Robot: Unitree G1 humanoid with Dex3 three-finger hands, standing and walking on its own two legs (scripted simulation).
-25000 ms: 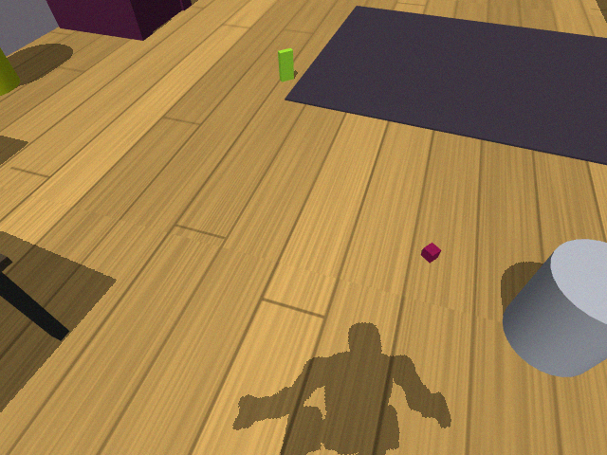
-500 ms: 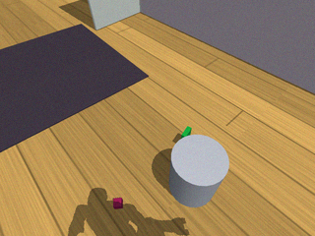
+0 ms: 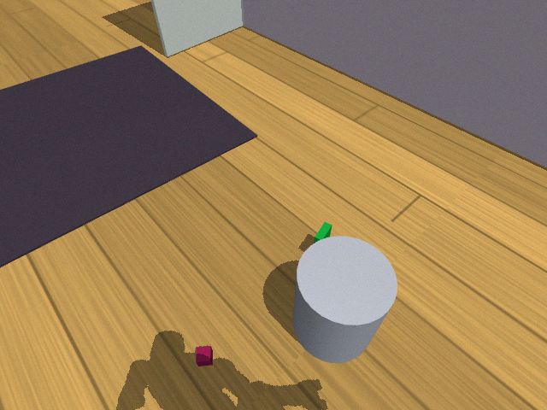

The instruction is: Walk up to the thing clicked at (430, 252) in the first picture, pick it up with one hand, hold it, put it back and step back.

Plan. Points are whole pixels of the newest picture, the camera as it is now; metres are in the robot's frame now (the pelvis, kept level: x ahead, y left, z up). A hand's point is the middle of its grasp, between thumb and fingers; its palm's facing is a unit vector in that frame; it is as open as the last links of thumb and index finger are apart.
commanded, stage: stand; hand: left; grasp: from above
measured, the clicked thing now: (204, 356) +0.43 +0.26 -0.76
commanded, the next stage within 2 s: rise first in 0.36 s
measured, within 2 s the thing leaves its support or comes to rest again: neither
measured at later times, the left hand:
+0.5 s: hand out of the picture +0.07 +0.26 -0.16, palm faces -0.02 -0.94 -0.34, open 7.4 cm
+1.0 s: hand out of the picture +0.13 +0.26 -0.21, palm faces -0.11 -0.90 -0.42, open 12.9 cm
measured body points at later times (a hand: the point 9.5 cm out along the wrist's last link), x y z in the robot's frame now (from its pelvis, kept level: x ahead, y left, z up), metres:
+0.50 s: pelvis +0.00 +0.00 +0.00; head +0.01 +0.00 +0.45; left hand +0.07 +0.30 -0.13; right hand +0.06 -0.30 -0.13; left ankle -0.01 +0.13 -0.75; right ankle -0.02 -0.13 -0.75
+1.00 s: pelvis -0.02 +0.01 -0.06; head +0.06 +0.02 +0.38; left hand +0.14 +0.31 -0.18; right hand +0.11 -0.25 -0.17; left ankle -0.01 +0.13 -0.75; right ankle -0.02 -0.13 -0.75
